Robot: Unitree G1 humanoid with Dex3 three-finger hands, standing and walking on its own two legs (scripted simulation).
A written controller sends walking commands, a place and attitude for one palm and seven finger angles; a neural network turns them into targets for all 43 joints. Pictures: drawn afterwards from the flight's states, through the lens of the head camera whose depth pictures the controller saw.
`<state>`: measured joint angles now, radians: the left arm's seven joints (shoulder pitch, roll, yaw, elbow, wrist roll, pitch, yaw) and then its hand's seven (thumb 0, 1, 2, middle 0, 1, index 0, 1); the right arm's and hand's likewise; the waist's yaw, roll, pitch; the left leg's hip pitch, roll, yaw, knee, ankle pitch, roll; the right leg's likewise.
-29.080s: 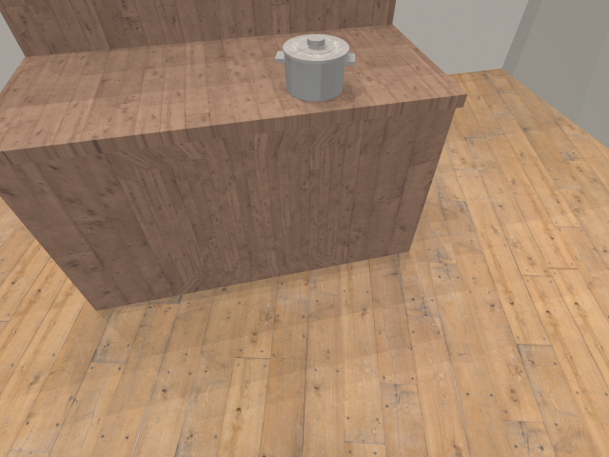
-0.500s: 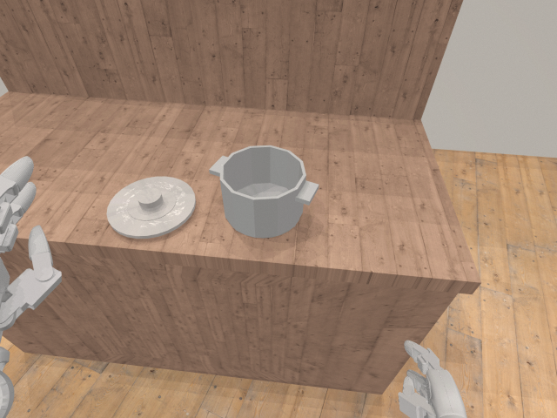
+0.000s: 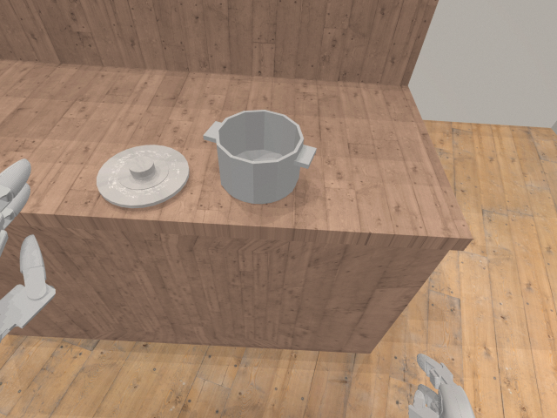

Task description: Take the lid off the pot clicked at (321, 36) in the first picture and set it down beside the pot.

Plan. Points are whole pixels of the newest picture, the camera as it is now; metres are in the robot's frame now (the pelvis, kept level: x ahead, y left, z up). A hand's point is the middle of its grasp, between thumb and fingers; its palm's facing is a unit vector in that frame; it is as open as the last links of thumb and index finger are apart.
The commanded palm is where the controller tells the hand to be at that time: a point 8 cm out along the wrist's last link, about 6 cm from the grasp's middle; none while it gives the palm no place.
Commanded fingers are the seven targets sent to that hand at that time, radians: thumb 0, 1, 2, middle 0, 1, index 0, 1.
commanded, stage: step back with the hand held close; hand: left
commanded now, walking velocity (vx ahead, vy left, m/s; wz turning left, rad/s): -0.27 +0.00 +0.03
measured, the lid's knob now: (141, 166) +0.55 +0.30 +0.01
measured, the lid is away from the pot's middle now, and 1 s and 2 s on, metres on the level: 0.23 0.23 0.23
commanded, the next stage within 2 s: stop stepping back and stand still in 0.74 s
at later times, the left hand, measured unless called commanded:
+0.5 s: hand (2, 367) +0.13 +0.23 +0.19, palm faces +0.25 -0.83 -0.50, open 7.4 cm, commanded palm +0.06 +0.29 +0.21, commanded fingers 0.00 0.90 0.90 -0.20 -0.30 -0.20 -0.30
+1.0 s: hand out of the picture +0.01 +0.22 +0.18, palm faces +0.20 -0.82 -0.53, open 7.4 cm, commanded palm -0.05 +0.28 +0.21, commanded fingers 0.00 0.90 0.90 -0.20 -0.30 -0.20 -0.30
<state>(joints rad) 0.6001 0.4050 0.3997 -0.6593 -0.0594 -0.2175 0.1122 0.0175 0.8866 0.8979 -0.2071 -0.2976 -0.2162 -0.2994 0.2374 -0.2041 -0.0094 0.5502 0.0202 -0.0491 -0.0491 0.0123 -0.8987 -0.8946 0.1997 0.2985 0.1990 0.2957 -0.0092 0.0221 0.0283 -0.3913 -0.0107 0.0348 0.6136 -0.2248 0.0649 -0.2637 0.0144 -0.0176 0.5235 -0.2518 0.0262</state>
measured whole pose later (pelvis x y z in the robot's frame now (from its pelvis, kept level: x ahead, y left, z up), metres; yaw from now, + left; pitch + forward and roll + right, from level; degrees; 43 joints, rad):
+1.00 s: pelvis -0.19 +0.01 +0.00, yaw -3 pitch +1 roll -2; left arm 0.69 0.50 0.42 -0.72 -0.06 -0.17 0.10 0.02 0.89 0.90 -0.21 -0.30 -0.22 -0.30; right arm 0.23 -0.15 0.00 0.56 0.01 -0.10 -0.03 0.01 -0.90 -0.89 0.20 0.30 0.20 0.30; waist -0.03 -0.02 0.02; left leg -0.48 0.02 -0.01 0.64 -0.28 0.00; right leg -0.26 0.04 -0.02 0.53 -0.28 -0.02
